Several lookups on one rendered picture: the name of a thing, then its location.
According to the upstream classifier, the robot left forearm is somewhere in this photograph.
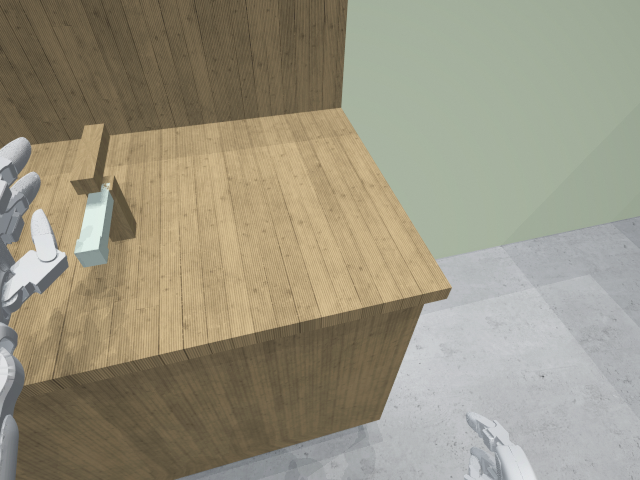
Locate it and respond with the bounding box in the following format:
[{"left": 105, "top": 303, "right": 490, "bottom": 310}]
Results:
[{"left": 0, "top": 322, "right": 25, "bottom": 480}]

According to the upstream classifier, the robot left hand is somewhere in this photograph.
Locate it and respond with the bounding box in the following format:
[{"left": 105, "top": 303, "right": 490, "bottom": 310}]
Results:
[{"left": 0, "top": 137, "right": 69, "bottom": 326}]

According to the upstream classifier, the robot right hand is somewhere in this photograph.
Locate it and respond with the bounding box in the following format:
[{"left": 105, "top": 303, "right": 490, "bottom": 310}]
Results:
[{"left": 464, "top": 412, "right": 539, "bottom": 480}]

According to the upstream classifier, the tap lever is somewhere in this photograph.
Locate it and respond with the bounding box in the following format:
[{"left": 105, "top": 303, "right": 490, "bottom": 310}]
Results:
[{"left": 74, "top": 183, "right": 114, "bottom": 268}]

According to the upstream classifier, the counter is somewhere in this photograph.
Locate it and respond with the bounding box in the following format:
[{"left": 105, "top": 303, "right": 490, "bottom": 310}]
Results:
[{"left": 0, "top": 0, "right": 452, "bottom": 480}]

